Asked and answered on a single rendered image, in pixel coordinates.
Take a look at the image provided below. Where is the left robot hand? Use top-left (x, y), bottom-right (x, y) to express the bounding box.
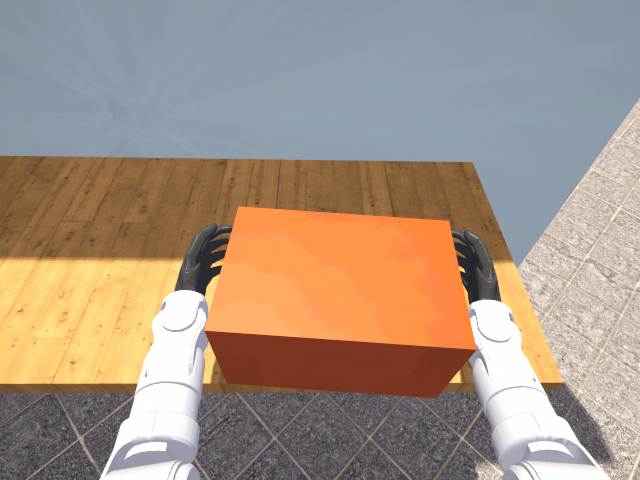
top-left (174, 223), bottom-right (233, 297)

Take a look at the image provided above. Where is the robot right forearm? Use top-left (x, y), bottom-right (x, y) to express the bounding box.
top-left (468, 300), bottom-right (611, 480)

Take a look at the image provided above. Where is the carton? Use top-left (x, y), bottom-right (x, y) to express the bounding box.
top-left (204, 206), bottom-right (477, 398)

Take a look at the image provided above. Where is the robot left upper arm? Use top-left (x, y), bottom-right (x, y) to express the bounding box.
top-left (103, 460), bottom-right (200, 480)

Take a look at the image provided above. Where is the robot right upper arm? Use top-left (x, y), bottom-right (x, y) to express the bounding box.
top-left (502, 460), bottom-right (609, 480)

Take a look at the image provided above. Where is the table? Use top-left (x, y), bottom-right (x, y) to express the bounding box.
top-left (0, 156), bottom-right (564, 393)

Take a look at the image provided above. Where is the right robot hand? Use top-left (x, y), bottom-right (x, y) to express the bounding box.
top-left (451, 229), bottom-right (501, 305)

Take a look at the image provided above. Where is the robot left forearm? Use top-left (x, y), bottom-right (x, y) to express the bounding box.
top-left (99, 290), bottom-right (209, 480)

